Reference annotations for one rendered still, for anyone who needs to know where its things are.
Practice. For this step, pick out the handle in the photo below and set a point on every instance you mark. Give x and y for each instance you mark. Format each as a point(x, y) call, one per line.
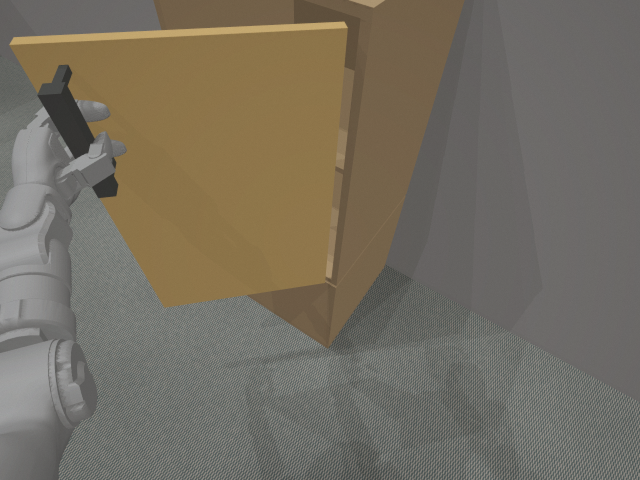
point(68, 119)

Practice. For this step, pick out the robot left hand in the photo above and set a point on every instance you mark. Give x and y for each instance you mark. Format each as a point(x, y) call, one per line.
point(39, 158)

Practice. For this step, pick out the robot left upper arm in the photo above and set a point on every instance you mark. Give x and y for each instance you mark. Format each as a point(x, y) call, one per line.
point(46, 389)

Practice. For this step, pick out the cupboard door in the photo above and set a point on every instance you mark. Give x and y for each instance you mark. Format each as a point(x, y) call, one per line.
point(231, 133)

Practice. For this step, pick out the left robot forearm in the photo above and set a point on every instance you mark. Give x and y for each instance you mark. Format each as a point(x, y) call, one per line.
point(35, 268)

